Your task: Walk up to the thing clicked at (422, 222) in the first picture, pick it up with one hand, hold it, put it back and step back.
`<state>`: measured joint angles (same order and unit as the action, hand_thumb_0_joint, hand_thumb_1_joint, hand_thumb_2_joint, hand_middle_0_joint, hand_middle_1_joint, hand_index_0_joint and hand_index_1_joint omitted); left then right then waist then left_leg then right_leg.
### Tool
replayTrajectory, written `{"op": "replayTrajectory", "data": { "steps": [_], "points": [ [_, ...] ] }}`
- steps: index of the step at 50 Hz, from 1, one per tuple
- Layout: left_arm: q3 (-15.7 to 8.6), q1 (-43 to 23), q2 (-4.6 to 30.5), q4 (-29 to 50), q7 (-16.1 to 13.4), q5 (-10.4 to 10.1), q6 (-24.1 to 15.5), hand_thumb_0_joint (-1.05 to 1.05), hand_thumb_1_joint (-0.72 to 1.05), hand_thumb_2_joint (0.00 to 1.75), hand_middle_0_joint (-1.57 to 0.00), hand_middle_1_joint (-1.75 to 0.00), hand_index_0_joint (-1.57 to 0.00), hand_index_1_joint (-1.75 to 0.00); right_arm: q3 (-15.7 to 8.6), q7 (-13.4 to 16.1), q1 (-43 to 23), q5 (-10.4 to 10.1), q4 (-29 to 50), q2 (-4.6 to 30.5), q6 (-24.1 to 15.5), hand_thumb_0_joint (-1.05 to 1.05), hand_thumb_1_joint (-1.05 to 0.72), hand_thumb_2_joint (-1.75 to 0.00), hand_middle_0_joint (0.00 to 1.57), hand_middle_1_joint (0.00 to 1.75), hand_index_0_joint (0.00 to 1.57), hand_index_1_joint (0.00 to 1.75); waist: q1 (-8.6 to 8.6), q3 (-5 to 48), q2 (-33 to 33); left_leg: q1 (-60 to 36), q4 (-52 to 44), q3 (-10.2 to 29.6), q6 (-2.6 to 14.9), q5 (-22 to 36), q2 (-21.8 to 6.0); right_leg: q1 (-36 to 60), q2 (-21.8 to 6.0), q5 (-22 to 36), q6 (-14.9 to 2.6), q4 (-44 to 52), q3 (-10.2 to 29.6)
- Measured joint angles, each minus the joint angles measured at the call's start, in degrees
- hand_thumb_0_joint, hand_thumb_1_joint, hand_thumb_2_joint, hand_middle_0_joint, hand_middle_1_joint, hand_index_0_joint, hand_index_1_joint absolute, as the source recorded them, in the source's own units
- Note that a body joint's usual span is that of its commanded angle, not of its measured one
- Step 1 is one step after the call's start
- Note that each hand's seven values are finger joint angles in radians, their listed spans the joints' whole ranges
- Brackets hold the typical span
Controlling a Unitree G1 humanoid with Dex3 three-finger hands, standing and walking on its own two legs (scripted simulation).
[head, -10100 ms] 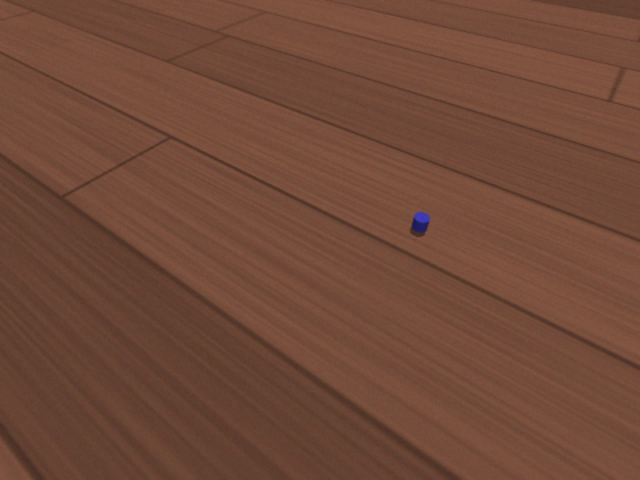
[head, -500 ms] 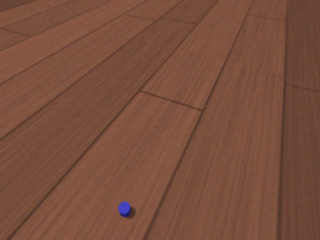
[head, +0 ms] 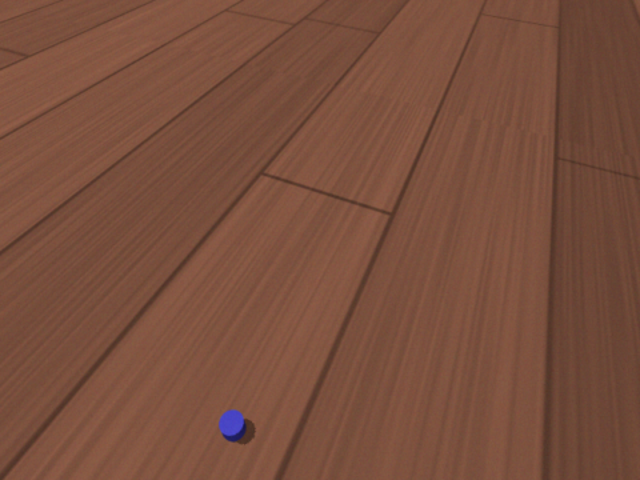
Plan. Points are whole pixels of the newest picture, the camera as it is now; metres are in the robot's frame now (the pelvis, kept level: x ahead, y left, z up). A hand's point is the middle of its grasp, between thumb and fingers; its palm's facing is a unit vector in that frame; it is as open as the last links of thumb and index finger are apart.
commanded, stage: walk up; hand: left
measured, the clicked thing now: (232, 425) +0.40 +0.24 -0.74
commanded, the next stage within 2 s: stand in 2.00 s
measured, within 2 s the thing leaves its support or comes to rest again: neither
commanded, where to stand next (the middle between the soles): +0.02 -0.01 m, yaw +2 degrees
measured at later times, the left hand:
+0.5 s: hand out of the picture +0.13 +0.25 -0.15, palm faces -0.02 -0.94 -0.34, open 7.3 cm
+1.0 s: hand out of the picture +0.04 +0.23 -0.15, palm faces +0.06 -0.94 -0.34, open 7.3 cm
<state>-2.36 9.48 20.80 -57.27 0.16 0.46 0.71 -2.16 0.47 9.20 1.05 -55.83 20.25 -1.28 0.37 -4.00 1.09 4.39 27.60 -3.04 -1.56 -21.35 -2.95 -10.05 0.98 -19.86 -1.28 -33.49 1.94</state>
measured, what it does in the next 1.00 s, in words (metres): steps on the spot: left foot, then left foot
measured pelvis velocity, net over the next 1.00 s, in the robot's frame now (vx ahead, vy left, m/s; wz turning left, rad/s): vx -0.04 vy -0.03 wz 0.03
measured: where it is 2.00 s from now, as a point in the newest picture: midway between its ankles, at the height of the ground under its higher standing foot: outside the picture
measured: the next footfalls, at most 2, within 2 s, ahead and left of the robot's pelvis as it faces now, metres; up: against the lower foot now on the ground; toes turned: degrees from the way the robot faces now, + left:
left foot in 0.32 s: +0.09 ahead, +0.14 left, +0.00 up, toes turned -1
left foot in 0.90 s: -0.01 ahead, +0.10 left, +0.00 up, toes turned -1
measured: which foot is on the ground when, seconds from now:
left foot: down 0.00-0.12, up 0.14-0.30, down 0.32-0.62, up 0.64-0.88, down 0.90-1.00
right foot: down 0.00-1.00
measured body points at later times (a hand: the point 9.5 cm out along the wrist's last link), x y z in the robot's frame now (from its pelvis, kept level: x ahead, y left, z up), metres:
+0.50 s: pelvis +0.01 -0.01 +0.00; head +0.06 +0.00 +0.45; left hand +0.13 +0.30 -0.13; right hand +0.07 -0.32 -0.12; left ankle +0.05 +0.14 -0.73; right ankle -0.04 -0.13 -0.70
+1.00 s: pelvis -0.04 -0.03 +0.00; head +0.00 -0.02 +0.45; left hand +0.03 +0.28 -0.13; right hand +0.06 -0.32 -0.12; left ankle -0.04 +0.10 -0.73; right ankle -0.03 -0.15 -0.73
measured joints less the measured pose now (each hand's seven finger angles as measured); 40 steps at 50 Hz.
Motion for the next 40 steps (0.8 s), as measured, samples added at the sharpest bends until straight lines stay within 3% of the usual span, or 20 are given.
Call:
{"op": "replayTrajectory", "data": {
  "steps": [3, 6, 8, 11, 14, 17, 20, 22, 24, 28, 30, 31, 33, 35, 37, 40],
  "points": [
    [-0.1, -0.82, 0.25, 0.58, 0.17, 0.29, 0.05, 0.0, 0.91, 0.9, -0.2, -0.3, -0.2, -0.3, -0.13, -0.03, 0.69, 0.15, 0.85, 0.08, -0.04, 0.0, -0.9, -0.9, 0.2, 0.3, 0.2, 0.3, -0.27, 0.04, 0.01, -0.52, 1.18, -0.59, -0.19, -1.29, -0.52, -0.27, -0.16, -1.26, -1.1, -0.46, -1.58],
    [-0.24, -1.81, -0.4, 1.2, 0.5, 0.5, -1.02, 0.0, 0.91, 0.9, -0.2, -0.3, -0.2, -0.3, -0.32, 0.13, 1.24, -0.34, 0.82, 0.99, 0.75, 0.0, -0.9, -0.9, 0.2, 0.3, 0.2, 0.3, -1.09, -0.96, -1.83, 1.05, 6.19, 0.31, 0.2, -2.0, -2.02, 1.63, 0.88, -0.7, -0.41, 2.03, -2.83],
    [-0.03, -1.84, -0.7, 2.02, 0.24, 0.48, -1.94, 0.0, 0.91, 0.9, -0.2, -0.3, -0.2, -0.3, -0.05, 0.68, 1.13, -0.92, 0.35, 1.06, 1.84, 0.0, -0.91, -0.9, 0.2, 0.3, 0.2, 0.3, -0.35, -1.53, -1.44, 4.53, 13.95, 1.87, 1.04, -6.21, -0.27, 2.38, 0.43, -0.09, -0.72, 3.14, -2.15],
    [0.37, -1.3, -1.35, 2.57, -0.44, 0.68, -1.8, 0.0, 0.91, 0.9, -0.2, -0.3, -0.2, -0.3, 0.33, 0.9, 0.01, -1.24, 0.48, 1.13, 2.29, 0.01, -0.91, -0.9, 0.2, 0.3, 0.2, 0.3, 0.2, -2.47, -1.19, 8.38, 17.27, 3.35, 2.0, -12.41, 1.89, 3.1, -0.2, 1.34, -0.86, 5.4, -0.61],
    [0.86, -2.0, -1.64, 2.37, -0.76, 0.86, -0.84, 0.0, 0.91, 0.9, -0.2, -0.3, -0.2, -0.3, 0.6, 0.72, -0.86, -1.51, 1.04, 1.2, 1.63, 0.01, -0.91, -0.9, 0.2, 0.3, 0.2, 0.3, -0.4, -4.11, -1.6, 10.51, 12.02, 3.61, 2.24, -7.51, 1.65, 3.34, -0.26, 1.76, -0.12, 6.11, -0.77],
    [0.99, -2.87, -1.19, 2.45, -0.43, 0.04, 0.46, 0.0, 0.91, 0.9, -0.2, -0.3, -0.21, -0.3, 0.28, 0.82, -0.87, -1.07, 0.76, 0.98, 0.65, 0.01, -0.91, -0.9, 0.2, 0.3, 0.2, 0.3, -0.91, -5.35, -1.4, 9.39, 2.41, 3.41, 1.58, 9.86, 1.42, 2.06, -0.37, -0.7, 0.77, 1.84, -1.18],
    [0.05, -3.98, 0.14, 2.46, -0.34, -0.89, 2.37, 0.0, 0.91, 0.9, -0.2, -0.3, -0.21, -0.3, 0.35, 1.09, -0.47, -0.53, 0.13, -0.81, 0.57, 0.0, -0.91, -0.9, 0.2, 0.3, 0.2, 0.3, -0.81, -5.49, 1.45, 9.04, 2.08, 2.55, 0.88, 8.74, 2.49, -1.5, -0.33, -7.14, 0.77, -6.82, 1.6],
    [-0.39, -4.46, 0.65, 2.62, -0.24, -1.09, 3.04, 0.0, 0.91, 0.9, -0.2, -0.3, -0.2, -0.3, 0.49, 1.19, -0.01, -0.2, 0.03, -1.17, 0.66, 0.0, -0.9, -0.9, 0.2, 0.3, 0.2, 0.3, -1.35, -5.3, 1.36, 9.21, 1.64, 3.41, 0.84, 8.65, 1.85, -3.23, 1.0, -11.93, 0.45, -11.72, 2.15],
    [-0.83, -4.69, 1.06, 2.82, 0.03, -1.13, 3.03, 0.0, 0.91, 0.9, -0.2, -0.3, -0.2, -0.3, 0.56, 1.32, 0.04, 0.16, 0.08, -1.05, 0.97, 0.0, -0.9, -0.9, 0.2, 0.3, 0.2, 0.3, -1.07, -4.95, 1.18, 9.72, 1.18, 3.44, 0.55, 9.08, 1.06, -4.64, 1.26, -13.07, 0.04, -13.66, 2.59],
    [-1.43, -4.72, 1.54, 3.0, 0.34, -0.82, 2.35, 0.0, 0.91, 0.9, -0.2, -0.3, -0.2, -0.3, 0.35, 1.25, -0.95, 0.45, 1.03, 0.27, 1.24, 0.01, -0.9, -0.9, 0.2, 0.3, 0.2, 0.3, -0.93, -5.28, 0.26, 11.97, 3.0, 3.52, -0.55, 9.01, -0.09, -3.91, -0.46, -9.6, 0.17, -7.35, 1.66],
    [-1.57, -4.63, 1.23, 2.54, 0.11, -0.43, 1.51, 0.0, 0.91, 0.9, -0.2, -0.3, -0.2, -0.3, 0.13, 0.96, -1.84, 0.05, 1.32, 1.41, 1.98, 0.01, -0.9, -0.9, 0.2, 0.3, 0.2, 0.3, -0.76, -5.87, -1.13, 13.52, 6.07, 4.04, -1.22, 7.89, -1.05, -1.77, -0.54, -0.14, 0.67, -0.16, 0.46],
    [-1.54, -4.66, 0.53, 2.12, -0.06, -0.1, 1.2, 0.0, 0.91, 0.9, -0.2, -0.3, -0.2, -0.3, -0.1, 0.89, -2.41, -0.34, 1.24, 2.12, 2.49, 0.01, -0.9, -0.9, 0.2, 0.3, 0.2, 0.3, -1.2, -6.57, -2.84, 14.04, 7.65, 5.23, -0.72, 7.49, -1.89, -1.16, 0.41, 1.34, 0.83, 0.26, -0.61],
    [-1.05, -3.71, -0.5, 1.85, 0.05, 0.54, 0.84, 0.0, 0.91, 0.9, -0.2, -0.3, -0.2, -0.3, -0.42, 0.98, -2.64, -0.95, 1.15, 2.7, 3.5, 0.01, -0.9, -0.9, 0.2, 0.3, 0.2, 0.3, -1.29, -6.08, -3.91, 15.54, 12.43, 7.95, 0.98, 0.71, 0.18, -1.25, 0.41, 0.97, 0.65, 0.03, -1.34],
    [-0.71, -2.19, -0.98, 1.95, 0.32, 0.91, 0.72, 0.0, 0.91, 0.9, -0.2, -0.3, -0.2, -0.3, -0.57, 0.93, -2.64, -1.04, 1.25, 2.71, 4.17, 0.01, -0.91, -0.9, 0.2, 0.3, 0.2, 0.3, -0.05, -4.97, -2.8, 16.77, 20.2, 8.56, 1.76, -6.8, 3.91, -2.01, -0.94, 0.98, 0.35, -0.01, 0.12],
    [-0.54, -1.2, -1.58, 2.12, 0.22, 0.89, 0.81, 0.0, 0.91, 0.9, -0.2, -0.3, -0.2, -0.3, -0.74, 0.83, -2.41, -1.32, 1.76, 3.02, 3.91, 0.01, -0.91, -0.9, 0.2, 0.3, 0.2, 0.3, -0.01, -4.37, -2.78, 17.34, 25.69, 9.22, 2.04, -8.61, 6.02, -2.0, -1.65, 2.0, 0.24, 1.51, 0.21],
    [-0.36, -1.09, -2.15, 2.57, -0.17, 0.96, 0.19, 0.0, 0.91, 0.9, -0.2, -0.3, -0.21, -0.3, -0.58, 0.77, -1.47, -1.45, 2.11, 3.34, 3.32, 0.01, -0.91, -0.9, 0.2, 0.3, 0.2, 0.3, 0.1, -4.12, -3.45, 15.9, 25.33, 9.32, 1.82, -7.4, 6.24, -2.03, -1.7, 3.3, 0.39, 3.28, -0.97]
  ]
}}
